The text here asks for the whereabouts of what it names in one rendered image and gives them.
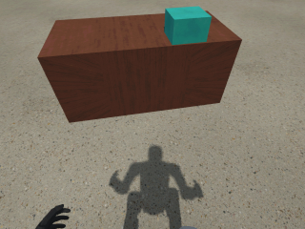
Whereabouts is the pedestal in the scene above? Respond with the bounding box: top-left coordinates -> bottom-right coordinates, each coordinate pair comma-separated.
37,10 -> 242,123

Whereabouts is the left robot hand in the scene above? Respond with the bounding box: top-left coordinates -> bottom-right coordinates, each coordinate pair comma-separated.
35,204 -> 71,229

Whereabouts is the carton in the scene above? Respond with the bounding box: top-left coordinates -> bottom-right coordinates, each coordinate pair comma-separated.
164,6 -> 212,45

